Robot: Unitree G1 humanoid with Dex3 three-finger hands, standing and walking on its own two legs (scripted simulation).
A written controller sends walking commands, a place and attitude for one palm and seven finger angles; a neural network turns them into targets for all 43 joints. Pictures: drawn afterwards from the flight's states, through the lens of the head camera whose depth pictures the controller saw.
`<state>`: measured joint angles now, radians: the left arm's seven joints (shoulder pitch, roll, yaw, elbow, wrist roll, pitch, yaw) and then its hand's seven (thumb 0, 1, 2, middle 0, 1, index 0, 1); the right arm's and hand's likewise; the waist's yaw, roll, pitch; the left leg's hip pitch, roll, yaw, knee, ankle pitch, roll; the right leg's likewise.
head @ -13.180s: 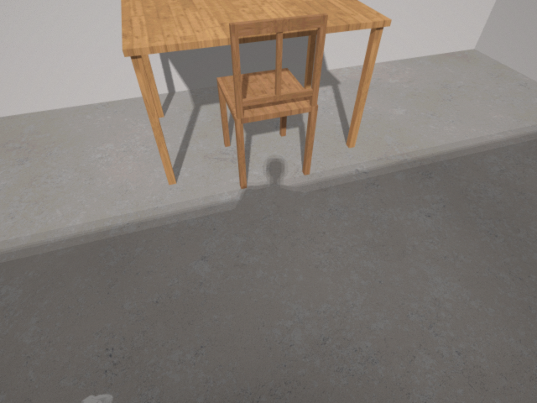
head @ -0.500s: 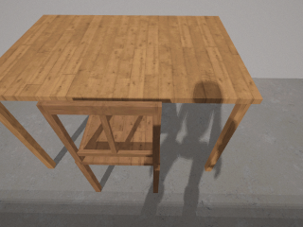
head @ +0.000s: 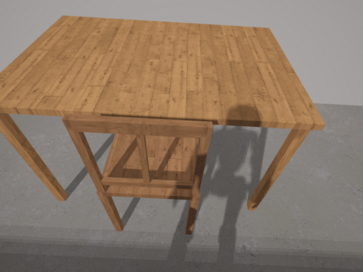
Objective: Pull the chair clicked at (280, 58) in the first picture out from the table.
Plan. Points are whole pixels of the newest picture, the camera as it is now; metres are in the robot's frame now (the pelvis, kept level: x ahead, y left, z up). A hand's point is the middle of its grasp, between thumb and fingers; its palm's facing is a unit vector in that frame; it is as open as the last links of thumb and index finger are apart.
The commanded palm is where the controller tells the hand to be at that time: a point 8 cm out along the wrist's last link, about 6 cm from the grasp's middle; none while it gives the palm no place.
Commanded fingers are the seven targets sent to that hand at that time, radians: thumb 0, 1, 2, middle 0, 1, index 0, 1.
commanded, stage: look again from close up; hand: left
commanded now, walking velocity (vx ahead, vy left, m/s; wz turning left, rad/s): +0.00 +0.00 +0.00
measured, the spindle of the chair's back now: (144, 160) +0.46 +0.15 -0.11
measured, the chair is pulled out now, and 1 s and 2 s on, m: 0.00 0.00 0.00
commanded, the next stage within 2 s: shuffle to correct the standing spot in 0.64 s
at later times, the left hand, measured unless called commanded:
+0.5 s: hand out of the picture -0.03 +0.20 -0.17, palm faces -0.01 -0.97 -0.23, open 7.4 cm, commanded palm none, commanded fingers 0.00 0.90 0.90 -0.20 -0.30 -0.20 -0.30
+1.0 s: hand out of the picture -0.02 +0.16 -0.17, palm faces -0.01 -0.98 -0.19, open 7.4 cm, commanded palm none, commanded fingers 0.00 0.90 0.90 -0.20 -0.30 -0.20 -0.30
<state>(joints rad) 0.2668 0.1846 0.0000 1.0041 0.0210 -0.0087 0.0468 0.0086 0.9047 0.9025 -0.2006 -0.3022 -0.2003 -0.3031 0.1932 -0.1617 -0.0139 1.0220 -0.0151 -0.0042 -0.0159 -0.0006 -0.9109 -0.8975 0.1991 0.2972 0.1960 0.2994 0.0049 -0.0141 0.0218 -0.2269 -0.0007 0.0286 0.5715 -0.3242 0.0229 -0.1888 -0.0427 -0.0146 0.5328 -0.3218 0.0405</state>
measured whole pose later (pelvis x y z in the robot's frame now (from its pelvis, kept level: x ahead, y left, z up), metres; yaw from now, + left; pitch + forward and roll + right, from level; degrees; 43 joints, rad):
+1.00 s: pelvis -0.01 -0.01 +0.01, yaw -2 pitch +0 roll +1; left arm 0.33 0.14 0.02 1.09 0.03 0.00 0.02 0.01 0.91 0.90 -0.20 -0.30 -0.20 -0.30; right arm 0.29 -0.14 -0.03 1.12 -0.02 0.02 -0.02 0.00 -0.90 -0.90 0.20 0.30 0.20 0.30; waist -0.01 0.00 0.02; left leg -0.21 0.00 0.05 0.48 -0.27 0.01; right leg -0.22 -0.04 0.01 0.51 -0.29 0.02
